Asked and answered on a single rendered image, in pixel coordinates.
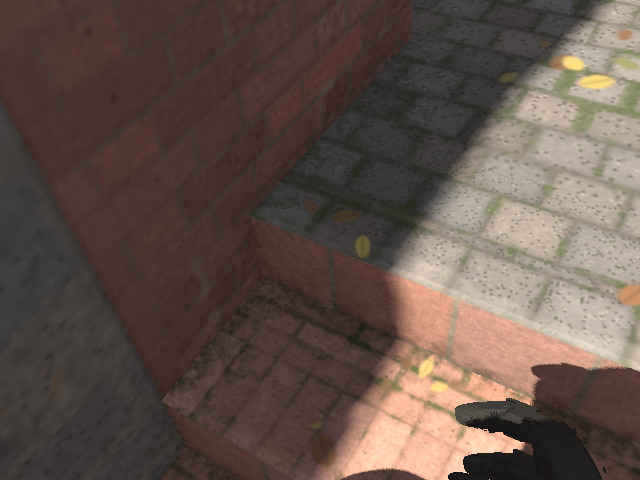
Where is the robot right hand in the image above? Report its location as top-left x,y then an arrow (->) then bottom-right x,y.
448,398 -> 606,480

